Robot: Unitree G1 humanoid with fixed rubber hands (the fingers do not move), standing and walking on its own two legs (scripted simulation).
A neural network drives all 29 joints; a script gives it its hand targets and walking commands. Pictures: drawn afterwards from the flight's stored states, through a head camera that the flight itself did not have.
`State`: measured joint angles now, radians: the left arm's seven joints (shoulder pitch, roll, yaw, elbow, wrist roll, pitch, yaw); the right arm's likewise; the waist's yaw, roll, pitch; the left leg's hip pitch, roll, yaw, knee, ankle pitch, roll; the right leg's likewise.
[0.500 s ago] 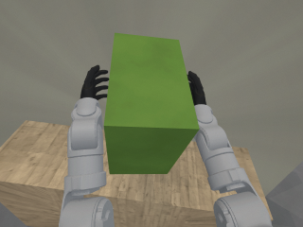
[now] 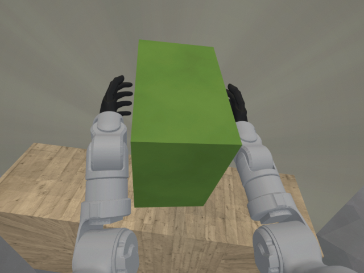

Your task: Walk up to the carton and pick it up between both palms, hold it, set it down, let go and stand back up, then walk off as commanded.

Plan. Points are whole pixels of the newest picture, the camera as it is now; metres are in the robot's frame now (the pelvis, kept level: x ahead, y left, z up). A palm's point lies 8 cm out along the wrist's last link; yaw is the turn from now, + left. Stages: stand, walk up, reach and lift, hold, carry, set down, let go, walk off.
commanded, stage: hold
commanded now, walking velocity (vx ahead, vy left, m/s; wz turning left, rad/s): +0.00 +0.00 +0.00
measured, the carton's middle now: (173, 128) +0.39 +0.02 +0.16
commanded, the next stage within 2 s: none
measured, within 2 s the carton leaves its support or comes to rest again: neither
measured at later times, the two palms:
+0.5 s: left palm (109, 121) +0.36 +0.15 +0.20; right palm (231, 124) +0.37 -0.11 +0.19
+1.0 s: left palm (115, 122) +0.37 +0.14 +0.19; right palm (233, 128) +0.38 -0.12 +0.17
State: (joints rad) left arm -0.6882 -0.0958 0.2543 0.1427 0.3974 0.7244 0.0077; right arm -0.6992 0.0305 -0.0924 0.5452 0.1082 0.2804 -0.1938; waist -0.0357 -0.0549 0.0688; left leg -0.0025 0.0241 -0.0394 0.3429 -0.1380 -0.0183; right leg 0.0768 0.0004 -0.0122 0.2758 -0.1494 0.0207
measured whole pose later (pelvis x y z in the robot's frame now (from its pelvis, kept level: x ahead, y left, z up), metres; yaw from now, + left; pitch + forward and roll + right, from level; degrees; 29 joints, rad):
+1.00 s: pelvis +0.01 +0.00 +0.00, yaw +0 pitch -11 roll -1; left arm -0.69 -0.10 0.27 0.24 0.43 0.73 -0.02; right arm -0.70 0.04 -0.11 0.63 0.11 0.30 -0.19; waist -0.04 -0.06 0.08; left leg -0.01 0.02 -0.04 0.34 -0.14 -0.02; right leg 0.07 0.00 -0.01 0.28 -0.16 0.02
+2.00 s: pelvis +0.02 +0.00 +0.00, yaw +0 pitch -10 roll -1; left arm -0.64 -0.10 0.28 0.17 0.36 0.69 -0.01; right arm -0.65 0.01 0.00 0.51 0.11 0.31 -0.24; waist -0.04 -0.06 0.07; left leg -0.01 0.02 -0.04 0.34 -0.15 -0.02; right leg 0.07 0.00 -0.02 0.27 -0.16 0.02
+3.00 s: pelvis +0.02 +0.00 +0.00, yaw +0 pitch -10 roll -1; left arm -0.62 -0.10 0.27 0.06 0.33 0.70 -0.02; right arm -0.63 0.00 0.02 0.40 0.11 0.32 -0.27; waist -0.04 -0.06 0.05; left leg -0.01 0.02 -0.04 0.34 -0.16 -0.02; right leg 0.07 0.00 -0.02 0.27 -0.17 0.02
